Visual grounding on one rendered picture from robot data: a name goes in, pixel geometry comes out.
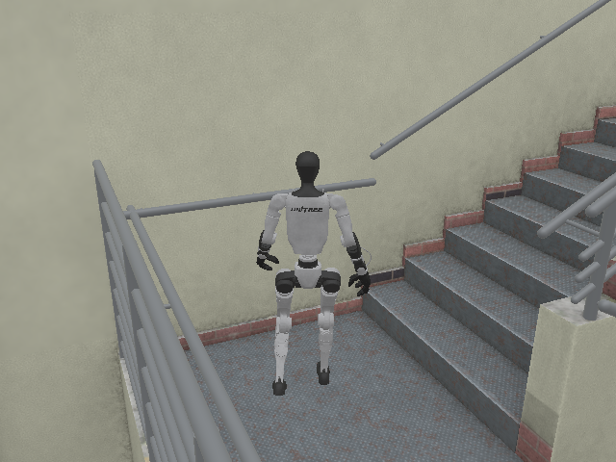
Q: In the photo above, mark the left robot foot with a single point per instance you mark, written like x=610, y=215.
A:
x=279, y=387

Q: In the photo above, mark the robot right upper arm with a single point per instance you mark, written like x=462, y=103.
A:
x=337, y=202

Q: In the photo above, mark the robot left upper arm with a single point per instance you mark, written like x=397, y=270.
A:
x=278, y=202

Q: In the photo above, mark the right robot forearm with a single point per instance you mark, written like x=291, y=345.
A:
x=356, y=257

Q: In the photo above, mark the left robot forearm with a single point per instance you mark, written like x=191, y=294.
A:
x=263, y=249

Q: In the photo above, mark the robot left hand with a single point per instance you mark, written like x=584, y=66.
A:
x=264, y=266

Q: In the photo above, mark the robot right hand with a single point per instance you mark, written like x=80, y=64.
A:
x=364, y=280

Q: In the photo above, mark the robot torso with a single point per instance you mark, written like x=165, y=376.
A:
x=307, y=230

